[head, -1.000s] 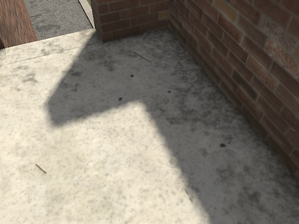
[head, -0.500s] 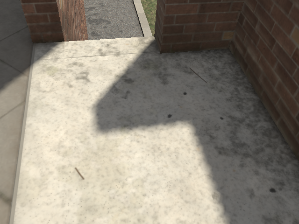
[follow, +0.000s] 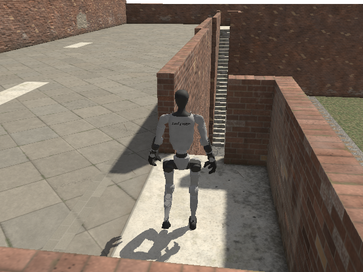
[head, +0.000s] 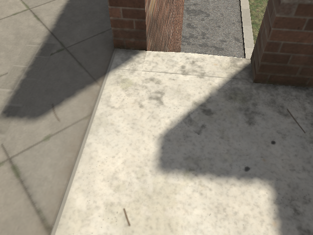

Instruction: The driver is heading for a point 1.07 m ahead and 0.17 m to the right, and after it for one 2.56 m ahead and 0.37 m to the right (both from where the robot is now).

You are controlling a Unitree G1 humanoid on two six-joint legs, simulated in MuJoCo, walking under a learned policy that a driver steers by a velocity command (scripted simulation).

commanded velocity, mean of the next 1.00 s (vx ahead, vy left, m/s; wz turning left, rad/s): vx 0.50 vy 0.00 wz -0.13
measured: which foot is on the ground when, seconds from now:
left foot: up 0.00-0.34, down 0.36-0.92, up 0.94-1.00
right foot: down 0.00-0.36, up 0.38-0.90, down 0.92-1.00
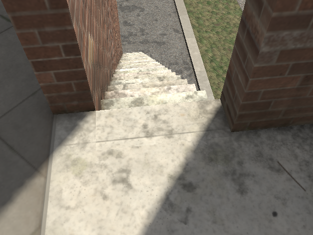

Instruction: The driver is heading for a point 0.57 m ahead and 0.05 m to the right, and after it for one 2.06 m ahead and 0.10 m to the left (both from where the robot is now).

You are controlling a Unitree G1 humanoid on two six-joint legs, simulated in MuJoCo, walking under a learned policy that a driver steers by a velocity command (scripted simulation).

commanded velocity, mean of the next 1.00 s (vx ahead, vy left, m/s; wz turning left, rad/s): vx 0.40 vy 0.00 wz -0.24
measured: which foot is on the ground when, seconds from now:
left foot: up 0.00-0.38, down 0.40-0.86, up 0.88-1.00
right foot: down 0.00-0.40, up 0.42-0.82, down 0.84-1.00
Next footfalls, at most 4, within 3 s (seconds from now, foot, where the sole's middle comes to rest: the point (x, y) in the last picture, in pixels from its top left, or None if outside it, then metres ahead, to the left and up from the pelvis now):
0.40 left None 0.42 0.11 -0.76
0.84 right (210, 210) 0.53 -0.20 -0.76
1.20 left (147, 201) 0.57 0.06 -0.76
1.72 right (200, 200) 0.57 -0.16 -0.76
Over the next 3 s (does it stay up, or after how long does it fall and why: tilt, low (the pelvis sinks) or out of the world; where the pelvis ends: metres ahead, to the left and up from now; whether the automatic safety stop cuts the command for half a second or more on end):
stays up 0.54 -0.09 0.02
